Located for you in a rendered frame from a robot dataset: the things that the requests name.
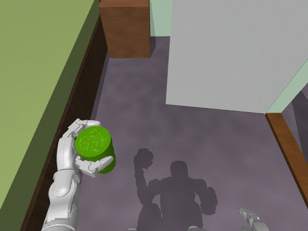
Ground cup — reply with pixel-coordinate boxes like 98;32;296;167
75;126;116;174

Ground left robot arm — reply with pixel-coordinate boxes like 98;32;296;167
41;169;82;231

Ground right robot hand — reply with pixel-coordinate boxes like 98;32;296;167
238;208;269;231

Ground left robot hand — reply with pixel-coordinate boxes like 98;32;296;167
56;118;114;177

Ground bed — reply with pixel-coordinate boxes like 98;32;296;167
0;0;108;231

